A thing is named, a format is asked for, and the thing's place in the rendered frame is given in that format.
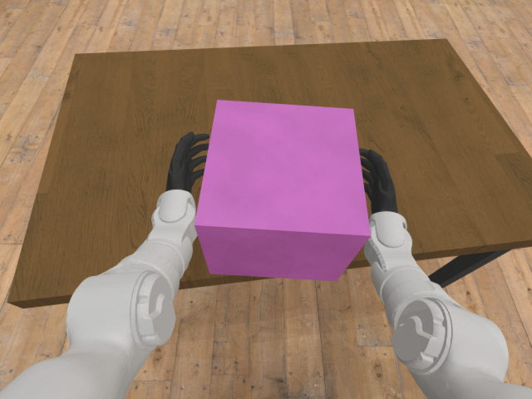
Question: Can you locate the carton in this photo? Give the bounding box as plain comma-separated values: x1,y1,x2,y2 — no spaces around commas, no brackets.
195,100,371,281

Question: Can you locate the left robot hand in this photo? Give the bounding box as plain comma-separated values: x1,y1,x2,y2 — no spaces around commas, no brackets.
165,131,209,193

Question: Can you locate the table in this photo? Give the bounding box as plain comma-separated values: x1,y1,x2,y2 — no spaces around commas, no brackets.
7,38,532,308

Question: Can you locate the robot left forearm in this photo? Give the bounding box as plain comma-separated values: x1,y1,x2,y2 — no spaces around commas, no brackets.
66,190,198,342

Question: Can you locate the robot right forearm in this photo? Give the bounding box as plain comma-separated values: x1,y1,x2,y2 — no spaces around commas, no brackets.
364,211,509,368

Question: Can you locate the right robot hand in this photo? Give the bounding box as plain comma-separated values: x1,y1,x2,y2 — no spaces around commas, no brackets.
359,149,398,214

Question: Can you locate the robot right upper arm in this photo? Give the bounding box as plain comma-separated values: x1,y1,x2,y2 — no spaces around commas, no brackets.
392,298,532,399

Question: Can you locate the robot left upper arm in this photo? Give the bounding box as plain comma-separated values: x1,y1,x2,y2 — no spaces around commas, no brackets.
0,270,176,399

